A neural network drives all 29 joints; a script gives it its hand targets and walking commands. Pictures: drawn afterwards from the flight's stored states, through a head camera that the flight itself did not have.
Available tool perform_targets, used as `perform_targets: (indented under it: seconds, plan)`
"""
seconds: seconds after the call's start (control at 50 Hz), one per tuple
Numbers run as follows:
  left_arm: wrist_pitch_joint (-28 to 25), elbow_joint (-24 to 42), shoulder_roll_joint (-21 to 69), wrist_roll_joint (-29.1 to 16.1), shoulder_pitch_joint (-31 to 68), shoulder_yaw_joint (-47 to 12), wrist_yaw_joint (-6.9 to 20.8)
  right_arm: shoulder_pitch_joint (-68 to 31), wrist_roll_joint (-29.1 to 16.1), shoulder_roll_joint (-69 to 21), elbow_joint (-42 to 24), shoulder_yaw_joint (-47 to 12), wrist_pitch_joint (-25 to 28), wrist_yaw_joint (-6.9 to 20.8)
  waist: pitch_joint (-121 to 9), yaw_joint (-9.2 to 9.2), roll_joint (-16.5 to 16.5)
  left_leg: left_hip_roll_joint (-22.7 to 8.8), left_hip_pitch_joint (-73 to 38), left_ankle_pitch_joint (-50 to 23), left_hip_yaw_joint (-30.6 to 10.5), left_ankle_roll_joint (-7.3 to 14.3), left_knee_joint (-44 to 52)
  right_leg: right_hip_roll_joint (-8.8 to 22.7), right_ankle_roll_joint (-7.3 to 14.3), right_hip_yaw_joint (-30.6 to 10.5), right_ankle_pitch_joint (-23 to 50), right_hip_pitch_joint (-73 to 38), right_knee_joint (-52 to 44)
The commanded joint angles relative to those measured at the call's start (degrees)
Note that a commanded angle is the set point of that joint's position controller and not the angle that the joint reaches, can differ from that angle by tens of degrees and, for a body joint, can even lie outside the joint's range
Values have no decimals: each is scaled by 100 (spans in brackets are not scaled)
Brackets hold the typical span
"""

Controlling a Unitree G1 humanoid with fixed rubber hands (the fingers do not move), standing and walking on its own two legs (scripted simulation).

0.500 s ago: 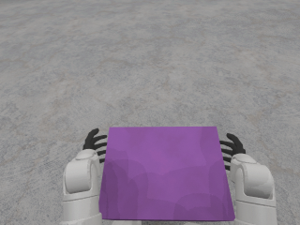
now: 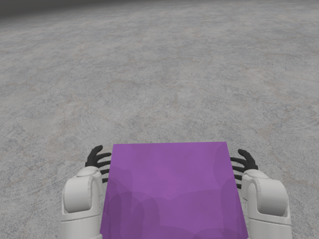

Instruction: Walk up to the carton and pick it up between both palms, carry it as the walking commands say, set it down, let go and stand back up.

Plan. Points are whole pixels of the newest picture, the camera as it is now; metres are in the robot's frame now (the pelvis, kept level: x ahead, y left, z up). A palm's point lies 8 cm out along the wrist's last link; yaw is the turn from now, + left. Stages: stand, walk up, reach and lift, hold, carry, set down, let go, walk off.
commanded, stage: carry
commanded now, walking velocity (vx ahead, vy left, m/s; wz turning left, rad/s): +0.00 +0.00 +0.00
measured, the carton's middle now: (170, 195) +0.24 +0.00 +0.00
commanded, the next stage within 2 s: none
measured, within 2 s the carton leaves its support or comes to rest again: neither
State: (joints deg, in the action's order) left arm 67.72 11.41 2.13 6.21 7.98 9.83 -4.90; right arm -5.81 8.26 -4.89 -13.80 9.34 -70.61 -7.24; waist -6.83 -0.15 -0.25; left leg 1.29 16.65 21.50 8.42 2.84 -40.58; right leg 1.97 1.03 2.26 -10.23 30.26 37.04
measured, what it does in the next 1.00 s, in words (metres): steps on the spot: right foot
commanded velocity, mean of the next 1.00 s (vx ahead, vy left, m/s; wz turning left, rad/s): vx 0.00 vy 0.00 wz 0.00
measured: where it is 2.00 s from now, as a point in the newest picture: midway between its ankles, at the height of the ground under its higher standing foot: outside the picture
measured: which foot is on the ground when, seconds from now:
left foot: down 0.00-1.00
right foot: down 0.00-0.22, up 0.24-0.28, down 0.30-1.00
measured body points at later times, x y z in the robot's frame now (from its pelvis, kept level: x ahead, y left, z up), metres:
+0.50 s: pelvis -0.04 -0.03 +0.01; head -0.04 -0.04 +0.46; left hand +0.24 +0.14 +0.08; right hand +0.22 -0.23 +0.07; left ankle +0.01 +0.09 -0.71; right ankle +0.10 -0.11 -0.71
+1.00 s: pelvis -0.07 -0.02 +0.00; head -0.11 -0.04 +0.45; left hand +0.20 +0.17 +0.07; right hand +0.19 -0.21 +0.05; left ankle +0.01 +0.09 -0.71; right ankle +0.10 -0.11 -0.71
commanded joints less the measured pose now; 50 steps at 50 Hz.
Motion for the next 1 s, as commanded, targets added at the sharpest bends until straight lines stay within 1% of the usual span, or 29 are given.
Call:
perform_targets:
  seconds: [0.0,0.08,0.16,0.18,0.2,0.22,0.24,0.28,0.3,0.32,0.34,0.36,0.38,0.42,0.44,0.52,0.62,0.66,0.7,0.74,0.76,0.78,0.8,0.84,0.9,0.92,0.94,0.96,0.98]
  plan:
    - [-47,-24,4905,-2334,3078,-3597,2034,-3751,-2401,-4586,-195,-3684,231,2115,-42,2,-436,-827,1999,2630,-973,119,1760,57,8,-454,-996,-1303,-769]
    - [64,740,5235,-2636,3268,-3925,1977,-4233,-2944,-4897,-1100,-4228,197,2069,-641,72,-1790,188,122,907,-201,20,-720,1043,-69,-1815,-3607,332,-3040]
    - [11,1093,5343,-2528,3373,-4073,1868,-3776,-3001,-5028,-813,-4079,263,2127,-1934,153,-722,323,-551,1003,207,201,725,616,-358,-666,-1924,-795,-2527]
    - [-5,1372,5347,-2605,3625,-4148,1845,-3616,-2956,-5088,-974,-4160,311,2121,-1919,232,-481,86,-371,1344,-192,314,1299,215,-505,-122,-1307,-1077,-1710]
    - [-16,1136,5344,-2490,3502,-4053,1856,-3732,-2928,-5147,-802,-4079,360,2156,-1529,211,682,-674,747,2499,-1540,558,2405,-225,-666,268,-1031,-1306,-528]
    - [-33,997,5301,-2440,3488,-3981,1870,-3814,-2871,-5259,-586,-4045,390,2142,-1255,66,1281,-1431,1841,2917,-2522,832,2697,-135,-365,143,-637,-1721,1103]
    - [-145,996,5233,-2412,3431,-4009,1884,-3525,-2729,-5175,-559,-4036,418,2118,-1344,-4,830,-1626,1950,3024,-2400,812,2602,51,-236,-72,-593,-1630,1108]
    - [-249,1230,5298,-2459,3183,-4159,1847,-4198,-3070,-5178,-1356,-4301,466,2158,-1477,-75,-216,-1118,764,745,-1336,384,1513,154,-35,-301,85,-1255,-419]
    - [-334,893,5081,-2249,3210,-3824,1839,-3915,-2753,-4971,-751,-3906,550,2149,-1662,-81,-257,-737,554,-320,-846,166,861,361,1,-598,608,-1735,-1011]
    - [-481,264,4976,-1984,2935,-3549,1840,-3734,-2365,-4630,-449,-3601,755,2105,-1729,-1,-251,-626,449,-863,-848,-50,584,785,129,-1094,1333,-1858,-1108]
    - [-387,1283,5323,-2555,3198,-4279,1866,-3531,-2815,-4930,-1167,-4191,626,2091,-1574,43,-41,-414,555,-195,-873,-163,1120,826,262,-1120,-595,-1533,-1472]
    - [-203,1229,5245,-2517,3060,-4289,1864,-3511,-2846,-4868,-1219,-4230,480,2124,-1374,13,-254,-335,442,570,-760,-100,854,950,259,-1426,-2019,-1047,-1989]
    - [-150,1255,5389,-2502,3242,-4359,1841,-3729,-2859,-4913,-1229,-4194,451,2149,-1599,59,-39,-263,-177,566,-676,-15,757,993,247,-1509,-2320,-801,-2223]
    - [-221,355,5136,-2022,2511,-3838,1846,-3447,-2484,-4716,-646,-3838,546,2127,-1416,78,-132,-288,-130,292,-586,72,794,920,163,-1285,-2067,-781,-2299]
    - [-360,1014,5189,-2232,2812,-3977,1864,-3743,-2624,-4854,-1235,-4213,661,2096,-1695,55,-822,-310,7,134,-616,124,669,997,90,-1274,-1947,-1246,-2327]
    - [-272,1333,5224,-2424,3016,-4210,1900,-3550,-2756,-4941,-1231,-4298,538,2150,-1741,42,-877,-85,-60,312,-363,114,436,973,150,-1064,-2433,-989,-2535]
    - [-82,1110,5070,-2356,2811,-4207,1871,-3485,-2726,-4825,-992,-4104,402,2169,-1473,100,-122,-211,173,512,-418,167,1031,791,89,-547,-1924,-1074,-2059]
    - [-26,1022,5008,-2330,2762,-4188,1885,-3403,-2709,-4903,-809,-4075,302,2166,-1031,93,-256,-475,783,1339,-927,247,1373,545,-32,-338,-2041,-865,-1737]
    - [-62,1236,5108,-2463,2889,-4332,1900,-3489,-2787,-4767,-1123,-4110,354,2179,-1254,80,79,-833,943,1387,-1371,202,1743,348,-52,-193,-1188,-1269,-1268]
    - [-70,1140,5298,-2530,2953,-4337,1874,-3561,-2902,-4945,-991,-4112,358,2160,-1437,8,336,-799,1196,857,-1339,135,1748,373,26,-154,-463,-1752,-973]
    - [-107,1069,5034,-2393,2908,-4087,1872,-3415,-2769,-4795,-859,-4015,365,2173,-1487,9,147,-813,1127,1332,-1349,181,1678,305,20,-116,-763,-1620,-1005]
    - [-128,308,5036,-2123,2334,-3906,1894,-3546,-2560,-4512,-852,-3793,445,2174,-1459,31,457,-753,1179,2062,-1336,280,1773,162,-24,17,-1217,-1353,-815]
    - [-163,592,5157,-2294,2451,-4133,1891,-3495,-2650,-4577,-918,-3918,418,2180,-1054,10,647,-814,1721,2377,-1383,208,2038,92,-1,142,-1287,-1497,-586]
    - [-191,1212,5137,-2561,3345,-4249,1886,-3269,-2595,-4691,-665,-3808,383,2175,-1006,4,617,-892,1805,2486,-1452,241,2192,-22,7,192,-1054,-1551,-340]
    - [-417,447,5031,-2234,2945,-3980,1936,-3608,-2413,-4624,-422,-3589,619,2213,-833,-22,825,-843,2068,2578,-1248,193,2162,-234,-62,315,-786,-1593,132]
    - [-568,-154,4989,-1972,2876,-3609,1973,-3550,-2081,-4620,128,-3258,771,2184,-903,-48,570,-763,2180,2433,-1166,192,1876,-137,-18,118,-939,-1763,58]
    - [-662,104,5089,-2171,3005,-3868,1998,-3565,-2146,-4538,-221,-3473,852,2167,-688,-5,518,-695,1963,2502,-1135,166,1906,-245,-30,158,-1005,-1328,-150]
    - [-731,-41,4998,-2104,3125,-3729,2002,-3432,-1997,-4495,16,-3372,915,2136,-701,-11,104,-490,1744,2311,-700,127,1244,-123,-74,-30,-1260,-1123,-464]
    - [-781,80,4978,-2120,3025,-3732,2031,-3646,-2138,-4599,-343,-3542,1024,2132,-645,36,-733,-396,1603,1919,-776,152,873,256,-12,-615,-1732,-954,-1310]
